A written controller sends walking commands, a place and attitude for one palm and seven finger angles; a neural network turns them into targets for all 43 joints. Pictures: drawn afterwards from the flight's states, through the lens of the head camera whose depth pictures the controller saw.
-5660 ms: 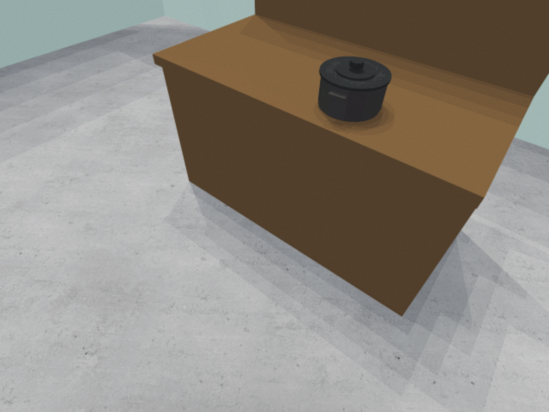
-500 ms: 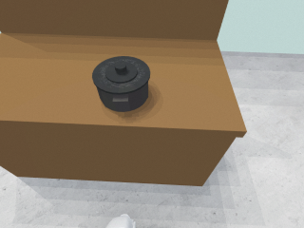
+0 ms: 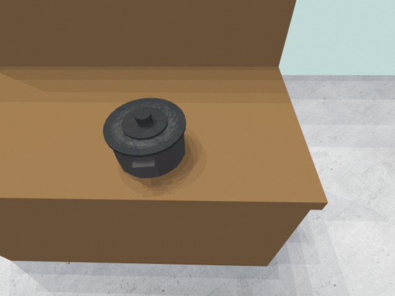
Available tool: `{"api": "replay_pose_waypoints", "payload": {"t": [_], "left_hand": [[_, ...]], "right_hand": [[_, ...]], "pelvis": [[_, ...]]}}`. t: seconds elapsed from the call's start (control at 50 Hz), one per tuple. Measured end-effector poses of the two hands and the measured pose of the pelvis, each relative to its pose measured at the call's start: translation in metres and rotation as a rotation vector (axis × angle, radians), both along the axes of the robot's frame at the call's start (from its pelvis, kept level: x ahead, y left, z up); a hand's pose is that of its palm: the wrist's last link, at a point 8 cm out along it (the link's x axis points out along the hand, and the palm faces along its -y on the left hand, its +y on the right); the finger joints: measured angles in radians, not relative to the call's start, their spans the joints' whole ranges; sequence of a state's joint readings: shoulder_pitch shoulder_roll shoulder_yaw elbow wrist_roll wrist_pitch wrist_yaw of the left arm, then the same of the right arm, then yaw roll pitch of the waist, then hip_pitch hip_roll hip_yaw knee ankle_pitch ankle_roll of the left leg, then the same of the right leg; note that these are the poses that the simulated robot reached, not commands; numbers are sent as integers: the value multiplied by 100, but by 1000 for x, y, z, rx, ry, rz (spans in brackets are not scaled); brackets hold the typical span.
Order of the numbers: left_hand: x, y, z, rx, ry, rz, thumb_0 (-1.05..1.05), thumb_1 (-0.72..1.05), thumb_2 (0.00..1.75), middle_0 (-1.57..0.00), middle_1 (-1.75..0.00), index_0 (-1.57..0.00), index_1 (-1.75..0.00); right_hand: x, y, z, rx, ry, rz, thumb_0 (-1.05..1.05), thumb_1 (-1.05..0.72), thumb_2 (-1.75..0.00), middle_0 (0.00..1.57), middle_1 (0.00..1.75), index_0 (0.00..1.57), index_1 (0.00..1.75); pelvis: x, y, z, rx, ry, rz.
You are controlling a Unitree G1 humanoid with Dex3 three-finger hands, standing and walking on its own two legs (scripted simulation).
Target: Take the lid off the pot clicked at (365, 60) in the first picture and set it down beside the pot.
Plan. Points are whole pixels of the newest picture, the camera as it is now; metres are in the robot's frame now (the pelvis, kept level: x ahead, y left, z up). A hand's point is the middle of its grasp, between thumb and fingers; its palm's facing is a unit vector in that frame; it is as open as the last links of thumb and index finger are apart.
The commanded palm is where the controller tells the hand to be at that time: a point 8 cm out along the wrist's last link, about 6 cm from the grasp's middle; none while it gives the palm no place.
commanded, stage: come to a stop and stand still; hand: left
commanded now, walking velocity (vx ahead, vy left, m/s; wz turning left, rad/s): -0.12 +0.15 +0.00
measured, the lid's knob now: (143, 116) +0.50 +0.17 +0.07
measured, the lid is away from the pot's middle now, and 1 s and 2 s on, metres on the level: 0.00 0.00 0.00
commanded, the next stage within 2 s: look again from close up in 0.58 s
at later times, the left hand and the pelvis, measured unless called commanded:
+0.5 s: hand out of the picture -0.01 +0.24 -0.17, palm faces +0.09 -0.97 -0.24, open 7.4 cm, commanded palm none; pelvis -0.03 +0.04 +0.01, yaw +1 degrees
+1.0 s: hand out of the picture -0.05 +0.22 -0.17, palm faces +0.03 -0.98 -0.19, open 7.4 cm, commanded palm none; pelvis -0.05 +0.05 +0.00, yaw +0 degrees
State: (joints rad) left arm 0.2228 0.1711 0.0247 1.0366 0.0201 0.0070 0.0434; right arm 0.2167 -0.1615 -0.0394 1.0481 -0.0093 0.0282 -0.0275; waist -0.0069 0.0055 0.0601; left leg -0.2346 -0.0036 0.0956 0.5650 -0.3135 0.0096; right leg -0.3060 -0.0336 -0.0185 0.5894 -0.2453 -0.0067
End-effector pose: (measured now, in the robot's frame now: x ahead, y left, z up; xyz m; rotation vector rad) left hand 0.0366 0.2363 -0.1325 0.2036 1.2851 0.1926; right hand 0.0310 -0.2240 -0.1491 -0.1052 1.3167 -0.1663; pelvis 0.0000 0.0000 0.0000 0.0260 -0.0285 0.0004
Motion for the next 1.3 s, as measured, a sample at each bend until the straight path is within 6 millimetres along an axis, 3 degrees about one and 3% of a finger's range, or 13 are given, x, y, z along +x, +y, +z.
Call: {"api": "replay_pose_waypoints", "payload": {"t": [0.12,0.22,0.34,0.46,0.58,0.74,0.86,1.04,1.3], "left_hand": [[0,-7,8,-6,-4,12,0,91,90,-20,-30,-20,-30],[-9,5,9,-8,-22,37,0,91,90,-20,-30,-20,-30],[-31,35,-8,-26,-1,58,0,90,90,-20,-30,-20,-30],[-52,47,-2,-25,38,77,0,91,90,-20,-30,-20,-30],[-77,39,1,-12,85,75,0,91,90,-20,-30,-20,-30],[-101,19,1,-49,122,40,0,90,90,-20,-30,-20,-30],[-99,19,-6,-79,90,30,0,90,90,-20,-30,-20,-30],[-87,36,-5,-64,52,17,0,91,90,-20,-30,-20,-30],[-82,43,-5,-65,69,17,0,91,90,-20,-30,-20,-30]], "right_hand": [[-3,-10,4,-8,38,9,0,-92,-90,20,29,20,29],[-5,-8,12,-32,32,39,0,-92,-90,20,29,20,29],[-16,12,15,-68,-20,53,0,-91,-90,20,29,19,29],[-38,41,19,-35,22,67,0,-91,-90,20,29,20,29],[-52,43,5,-1,53,44,1,-93,-90,21,30,20,29],[-70,45,7,14,61,30,1,-93,-90,20,30,20,29],[-78,50,7,3,34,28,0,-92,-90,20,29,20,29],[-83,64,8,11,31,29,1,-92,-90,20,29,20,29],[-81,70,10,4,51,28,1,-92,-90,20,30,20,29]], "pelvis": [[-4,-2,7,0,18,16],[-15,7,9,2,28,22],[-28,29,0,-16,25,20],[-31,38,9,-15,19,23],[-33,38,6,-2,15,13],[-42,39,9,-32,16,12],[-46,46,4,-33,14,13],[-47,54,5,-28,11,6],[-43,60,7,-25,12,2]]}}
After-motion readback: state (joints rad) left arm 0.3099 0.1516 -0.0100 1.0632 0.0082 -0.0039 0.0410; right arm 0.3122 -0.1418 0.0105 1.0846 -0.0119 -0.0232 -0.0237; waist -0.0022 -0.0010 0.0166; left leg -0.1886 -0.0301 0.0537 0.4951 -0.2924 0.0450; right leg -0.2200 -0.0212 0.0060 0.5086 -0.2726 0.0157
